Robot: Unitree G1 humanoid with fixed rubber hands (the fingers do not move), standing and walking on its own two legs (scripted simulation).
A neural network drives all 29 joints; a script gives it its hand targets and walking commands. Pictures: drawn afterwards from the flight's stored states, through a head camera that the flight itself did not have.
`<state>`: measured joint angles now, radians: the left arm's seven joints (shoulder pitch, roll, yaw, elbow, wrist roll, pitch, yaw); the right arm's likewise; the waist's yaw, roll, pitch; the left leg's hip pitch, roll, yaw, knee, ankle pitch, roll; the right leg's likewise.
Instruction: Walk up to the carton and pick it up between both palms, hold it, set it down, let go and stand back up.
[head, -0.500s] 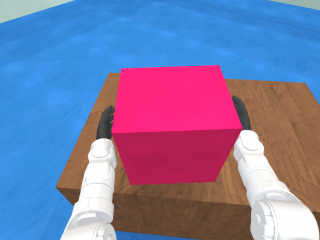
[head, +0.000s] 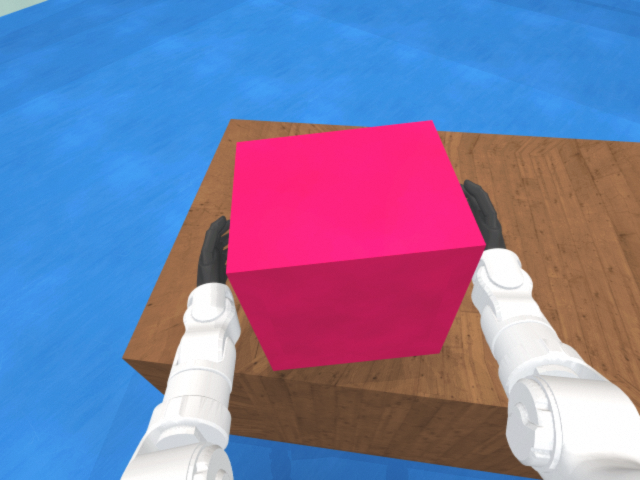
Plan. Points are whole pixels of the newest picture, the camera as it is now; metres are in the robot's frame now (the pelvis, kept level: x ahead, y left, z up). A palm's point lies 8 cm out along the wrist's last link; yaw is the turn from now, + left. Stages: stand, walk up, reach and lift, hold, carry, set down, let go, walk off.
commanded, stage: set down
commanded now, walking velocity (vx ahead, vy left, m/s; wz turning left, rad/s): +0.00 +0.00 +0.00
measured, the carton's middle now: (346, 256) +0.44 +0.06 +0.00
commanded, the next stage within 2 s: none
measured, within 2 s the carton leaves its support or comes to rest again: rests again in 0.72 s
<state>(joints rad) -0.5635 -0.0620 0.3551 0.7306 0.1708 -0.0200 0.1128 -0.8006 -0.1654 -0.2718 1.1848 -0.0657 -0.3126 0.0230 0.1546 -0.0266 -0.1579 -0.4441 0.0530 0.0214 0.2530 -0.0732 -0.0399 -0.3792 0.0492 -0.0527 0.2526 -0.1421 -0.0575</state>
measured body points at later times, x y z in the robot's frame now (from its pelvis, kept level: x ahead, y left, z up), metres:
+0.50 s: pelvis +0.00 -0.01 -0.01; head +0.12 -0.03 +0.42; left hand +0.36 +0.22 -0.02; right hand +0.49 -0.11 +0.01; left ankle +0.01 +0.14 -0.75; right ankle -0.03 -0.08 -0.75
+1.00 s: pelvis -0.01 +0.01 -0.02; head +0.14 -0.03 +0.40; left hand +0.38 +0.21 -0.03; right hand +0.50 -0.12 -0.01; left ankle +0.01 +0.14 -0.75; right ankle -0.03 -0.08 -0.75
